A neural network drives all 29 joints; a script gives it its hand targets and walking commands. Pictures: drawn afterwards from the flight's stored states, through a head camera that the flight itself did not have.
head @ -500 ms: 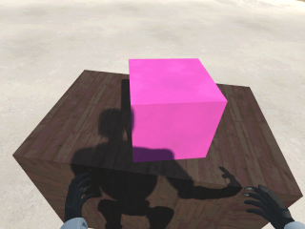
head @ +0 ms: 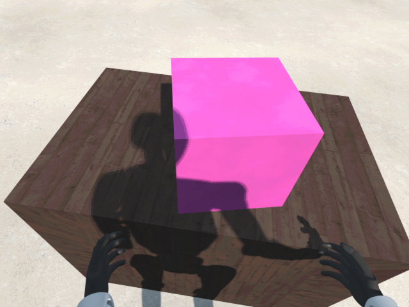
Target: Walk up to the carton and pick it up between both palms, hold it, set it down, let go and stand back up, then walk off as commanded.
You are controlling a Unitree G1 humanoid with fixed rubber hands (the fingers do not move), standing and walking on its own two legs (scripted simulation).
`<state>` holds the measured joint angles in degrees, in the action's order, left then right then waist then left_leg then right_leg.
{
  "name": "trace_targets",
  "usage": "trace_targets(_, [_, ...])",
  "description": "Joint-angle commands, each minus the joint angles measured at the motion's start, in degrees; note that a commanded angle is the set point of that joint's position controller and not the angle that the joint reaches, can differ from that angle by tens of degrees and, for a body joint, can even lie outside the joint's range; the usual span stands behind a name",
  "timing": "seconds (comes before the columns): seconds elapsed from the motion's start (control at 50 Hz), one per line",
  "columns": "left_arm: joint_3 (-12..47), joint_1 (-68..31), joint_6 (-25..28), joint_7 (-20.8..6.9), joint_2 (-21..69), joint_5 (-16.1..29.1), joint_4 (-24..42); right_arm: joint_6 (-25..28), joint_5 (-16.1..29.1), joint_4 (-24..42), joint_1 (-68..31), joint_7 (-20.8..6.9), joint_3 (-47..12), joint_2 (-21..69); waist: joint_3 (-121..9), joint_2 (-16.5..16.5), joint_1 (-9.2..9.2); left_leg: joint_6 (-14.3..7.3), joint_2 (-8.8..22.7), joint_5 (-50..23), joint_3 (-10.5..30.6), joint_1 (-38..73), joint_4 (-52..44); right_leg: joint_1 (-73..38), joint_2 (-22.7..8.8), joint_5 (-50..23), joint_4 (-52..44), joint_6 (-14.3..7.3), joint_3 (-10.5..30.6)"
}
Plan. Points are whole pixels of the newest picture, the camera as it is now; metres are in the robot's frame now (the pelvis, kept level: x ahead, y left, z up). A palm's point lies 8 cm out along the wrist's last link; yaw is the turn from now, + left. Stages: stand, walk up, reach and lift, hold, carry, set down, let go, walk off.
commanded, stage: set down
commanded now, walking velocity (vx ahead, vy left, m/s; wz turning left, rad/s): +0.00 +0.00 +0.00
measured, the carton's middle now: (228, 135) +0.50 -0.01 +0.04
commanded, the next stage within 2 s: let go in 1.04 s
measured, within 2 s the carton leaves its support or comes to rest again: neither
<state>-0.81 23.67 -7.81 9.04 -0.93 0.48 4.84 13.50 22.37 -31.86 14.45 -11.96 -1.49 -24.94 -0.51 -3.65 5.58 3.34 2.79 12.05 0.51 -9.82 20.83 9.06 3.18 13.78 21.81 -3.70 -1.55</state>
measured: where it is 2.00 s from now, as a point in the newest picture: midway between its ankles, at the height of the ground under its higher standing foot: outside the picture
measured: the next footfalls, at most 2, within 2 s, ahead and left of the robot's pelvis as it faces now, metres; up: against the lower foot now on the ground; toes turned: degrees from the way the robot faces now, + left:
none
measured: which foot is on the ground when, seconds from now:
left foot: down 0.00-1.00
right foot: down 0.00-1.00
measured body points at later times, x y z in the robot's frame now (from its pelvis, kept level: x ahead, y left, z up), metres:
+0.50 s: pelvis -0.03 +0.00 +0.00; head -0.05 +0.02 +0.45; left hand +0.12 +0.22 -0.03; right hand +0.16 -0.24 -0.04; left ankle -0.01 +0.15 -0.74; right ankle -0.03 -0.07 -0.74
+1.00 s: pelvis +0.00 +0.02 +0.00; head +0.04 +0.05 +0.45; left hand +0.17 +0.24 -0.07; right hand +0.18 -0.21 -0.07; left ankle -0.01 +0.15 -0.74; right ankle -0.03 -0.07 -0.74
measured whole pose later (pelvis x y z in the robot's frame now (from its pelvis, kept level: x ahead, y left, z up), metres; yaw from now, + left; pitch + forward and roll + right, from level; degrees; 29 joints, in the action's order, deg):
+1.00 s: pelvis +0.00 +0.02 +0.00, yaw -1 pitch +1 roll +0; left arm -0.8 15.2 -10.7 2.9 -8.5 0.5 -13.1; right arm 9.3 12.7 -32.1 14.8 -3.9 -1.5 -13.3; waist 3.7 -4.1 5.6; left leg 2.0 1.9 12.9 -0.4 -9.8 22.0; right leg 8.6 2.3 13.7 21.5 -2.7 -0.6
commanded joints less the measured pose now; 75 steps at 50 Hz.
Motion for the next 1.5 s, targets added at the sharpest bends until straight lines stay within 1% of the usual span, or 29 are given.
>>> trace_targets(0.0, [-2.6, 5.2, 5.7, -2.7, -8.4, -2.9, -0.3, 4.9, -2.0, 6.6, 4.9, 2.3, 0.4, -8.3, -7.2, -1.1, -5.50, -0.7, -5.3, -18.7, 0.2, 0.6, -2.0, -12.3, -5.5, -52.5, -1.0, 5.8, 7.5])
trace_targets(0.06, [-3.1, 3.9, 6.8, -3.0, -9.0, -2.6, -0.7, 5.1, -2.6, 5.7, 4.3, 2.7, -0.3, -7.6, -7.2, -1.7, -5.30, -1.0, -5.3, -17.7, 0.2, 0.5, -2.1, -11.5, -5.5, -50.1, -1.3, 5.8, 7.7])
trace_targets(0.1, [-3.2, 2.7, 7.4, -3.2, -9.5, -2.2, -1.3, 4.9, -3.3, 5.3, 3.9, 3.0, -0.4, -7.0, -7.3, -2.5, -5.35, -1.3, -5.2, -16.5, 0.1, 0.2, -2.1, -11.0, -5.7, -47.2, -1.6, 5.8, 8.1])
trace_targets(0.18, [-3.0, 0.1, 8.1, -3.3, -10.4, -1.3, -2.0, 4.5, -4.8, 6.0, 2.3, 3.6, -0.1, -5.4, -7.6, -3.4, -5.30, -1.9, -5.0, -13.1, -0.1, -0.5, -1.8, -9.5, -6.6, -38.4, -2.6, 5.7, 9.4])
trace_targets(0.24, [-2.4, -1.8, 7.9, -3.3, -10.9, -0.7, -2.5, 3.7, -6.1, 7.0, 0.8, 4.1, 0.7, -4.2, -6.7, -3.9, -5.40, -2.4, -4.7, -10.2, -0.2, -0.9, -1.7, -7.3, -6.9, -28.9, -3.9, 5.3, 10.2])
trace_targets(0.3, [-1.6, -4.2, 6.6, -3.4, -11.5, -0.3, -3.5, 2.0, -7.6, 7.2, -0.9, 4.5, 1.9, -2.9, -4.4, -3.8, -5.84, -2.8, -4.2, -6.9, -0.5, -0.8, -1.6, -4.1, -7.0, -17.1, -5.8, 4.7, 10.7])
trace_targets(0.36, [-0.6, -7.5, 4.5, -3.5, -12.1, -0.1, -5.2, -0.6, -9.4, 6.7, -3.3, 4.9, 3.0, -1.2, -0.6, -3.5, -6.44, -3.1, -3.7, -2.2, -0.9, -0.4, -1.7, 0.2, -7.1, -2.8, -8.3, 4.2, 10.8])
trace_targets(0.44, [1.1, -13.4, 0.7, -3.9, -13.3, 0.5, -8.1, -5.0, -12.3, 6.0, -7.0, 5.7, 4.9, 1.6, 4.4, -2.1, -7.36, -3.4, -3.2, 3.5, -1.9, 0.6, -1.2, 6.0, -7.6, 16.3, -11.5, 3.7, 11.4])
trace_targets(0.48, [1.8, -15.9, -1.0, -4.0, -14.2, 1.0, -9.0, -7.0, -13.7, 6.2, -8.6, 6.1, 5.9, 2.8, 5.5, -1.1, -7.66, -3.5, -3.1, 5.3, -2.5, 1.2, -0.8, 7.7, -7.8, 22.2, -12.3, 3.4, 11.7])
trace_targets(0.54, [1.9, -18.4, -2.9, -4.4, -15.4, 1.4, -9.5, -8.8, -15.3, 6.5, -10.0, 7.0, 6.7, 4.2, 5.6, -1.0, -7.86, -3.2, -4.3, 4.4, -3.1, 3.3, 1.9, 11.3, -9.5, 25.8, -12.8, 1.7, 12.8])
trace_targets(0.58, [1.9, -19.2, -3.6, -4.3, -15.9, 1.7, -9.0, -9.0, -16.2, 6.9, -10.4, 7.3, 7.3, 4.6, 4.5, -0.1, -7.67, -2.9, -4.5, 3.2, -3.3, 4.6, 2.9, 12.4, -9.8, 25.3, -12.4, 1.2, 12.7])
trace_targets(0.62, [2.2, -19.2, -3.7, -4.0, -16.1, 1.8, -8.4, -8.6, -16.9, 7.2, -10.6, 7.4, 8.4, 4.4, 2.8, 1.8, -7.42, -2.8, -4.2, 2.6, -3.4, 4.8, 2.6, 11.8, -9.0, 22.8, -11.1, 1.1, 11.4])
trace_targets(0.68, [2.8, -17.8, -3.3, -3.3, -15.9, 1.9, -7.9, -7.3, -17.6, 6.8, -9.9, 7.2, 10.2, 4.2, 0.1, 5.1, -7.30, -2.8, -3.0, 2.2, -3.4, 3.4, 0.8, 8.7, -6.7, 17.0, -8.4, 1.5, 8.6])
trace_targets(0.72, [3.0, -16.2, -2.7, -3.3, -15.7, 1.7, -8.8, -6.3, -17.9, 5.3, -8.7, 7.2, 10.6, 4.2, -0.9, 6.2, -7.42, -2.8, -2.7, 1.5, -3.5, 2.6, 0.1, 6.8, -5.5, 11.7, -6.8, 1.7, 6.7])
trace_targets(0.76, [2.6, -14.3, -2.1, -3.8, -15.4, 1.1, -10.8, -5.2, -18.1, 2.7, -7.3, 7.4, 10.0, 4.3, -1.2, 6.3, -7.59, -2.7, -2.9, -0.4, -3.6, 2.8, 0.0, 5.8, -4.8, 5.2, -5.6, 1.7, 5.3])
trace_targets(0.82, [1.5, -11.4, -1.2, -5.0, -15.1, 0.2, -13.3, -3.6, -18.0, -0.6, -5.4, 7.8, 8.3, 4.4, -1.8, 6.4, -7.72, -2.3, -3.1, -4.1, -3.7, 3.9, 0.3, 3.3, -4.6, -5.0, -4.9, 2.2, 4.7])
trace_targets(0.88, [0.0, -8.5, 0.0, -6.7, -15.4, -0.3, -14.6, -1.8, -17.6, -2.6, -3.0, 8.8, 6.0, 4.6, -4.1, 5.9, -7.76, -1.7, -3.6, -10.4, -3.8, 6.2, 1.2, -0.1, -4.8, -18.6, -3.9, 3.3, 4.3])
trace_targets(0.92, [-1.3, -6.5, 1.0, -8.0, -15.8, -0.6, -15.6, -0.5, -17.4, -4.1, -0.8, 9.9, 4.3, 4.8, -5.8, 5.1, -7.75, -1.2, -4.1, -15.7, -3.8, 7.6, 2.0, -2.9, -5.0, -28.7, -3.1, 4.3, 4.2])
trace_targets(0.96, [-2.5, -5.5, 2.0, -9.2, -16.4, -0.7, -16.7, 0.9, -17.5, -5.6, 0.3, 11.0, 2.7, 5.4, -6.7, 4.8, -7.58, -0.7, -4.5, -19.2, -3.7, 8.6, 2.7, -4.9, -5.2, -37.0, -2.2, 5.4, 4.0])
trace_targets(1.02, [-3.7, -4.7, 3.2, -10.8, -17.2, -0.7, -17.9, 2.9, -17.8, -6.9, 1.2, 12.3, 1.1, 6.5, -7.8, 4.5, -7.27, -0.3, -5.0, -23.7, -3.4, 9.5, 3.5, -7.2, -5.3, -45.6, -1.0, 6.4, 3.8])
trace_targets(1.06, [-4.3, -4.6, 4.1, -11.5, -17.8, -0.7, -18.7, 4.4, -18.0, -7.4, 0.9, 13.0, 0.5, 6.9, -8.4, 4.0, -7.17, -0.2, -5.1, -25.9, -3.1, 10.0, 3.9, -7.9, -5.2, -49.2, -0.5, 6.9, 3.6])
trace_targets(1.1, [-4.6, -4.8, 4.9, -12.0, -18.1, -0.6, -19.4, 5.8, -18.3, -8.0, -0.3, 13.4, 0.1, 6.8, -9.2, 3.1, -6.96, -0.3, -5.1, -26.9, -2.9, 10.0, 4.2, -8.5, -4.9, -51.5, 0.0, 7.2, 3.5])
trace_targets(1.16, [-4.9, -5.9, 5.9, -12.3, -18.5, -0.6, -20.4, 7.4, -18.7, -8.8, -2.5, 13.7, -0.1, 6.4, -10.1, 1.7, -6.83, -0.8, -5.1, -26.5, -2.6, 9.3, 4.3, -8.9, -4.6, -53.3, 0.7, 7.4, 3.2])
trace_targets(1.24, [-5.1, -7.9, 6.6, -12.6, -18.7, -0.3, -22.0, 8.6, -19.2, -10.1, -4.5, 13.7, 0.1, 5.8, -10.2, -0.6, -6.73, -1.7, -5.2, -23.0, -2.6, 7.7, 4.0, -9.7, -4.6, -54.4, 1.1, 7.6, 3.0])
trace_targets(1.3, [-5.0, -9.3, 6.9, -12.6, -18.7, -0.2, -22.9, 8.9, -19.6, -11.1, -5.5, 13.7, 0.3, 5.7, -9.8, -1.7, -6.67, -2.3, -5.2, -20.2, -2.8, 6.8, 3.7, -10.1, -4.6, -53.7, 1.1, 7.5, 3.0])
trace_targets(1.38, [-4.2, -11.2, 6.8, -12.2, -18.3, -0.5, -23.0, 8.5, -19.8, -12.4, -6.0, 13.5, 0.7, 6.0, -8.8, -1.7, -6.74, -2.8, -5.0, -17.5, -3.0, 6.7, 3.3, -9.8, -4.6, -50.0, 0.7, 6.9, 3.1])
trace_targets(1.44, [-3.5, -12.1, 6.3, -11.9, -17.9, -0.8, -22.6, 7.5, -19.9, -13.1, -6.0, 13.4, 1.1, 6.3, -7.7, -1.0, -6.78, -2.9, -4.7, -16.2, -3.1, 7.1, 3.1, -9.0, -4.4, -44.6, 0.0, 6.1, 3.2])
trace_targets(1.48, [-2.8, -12.9, 5.8, -11.6, -17.6, -0.9, -22.2, 6.7, -20.0, -13.3, -6.1, 13.2, 1.5, 6.4, -6.8, -0.3, -6.96, -3.0, -4.5, -15.1, -3.1, 7.5, 3.0, -8.2, -4.2, -39.8, -0.8, 5.4, 3.3])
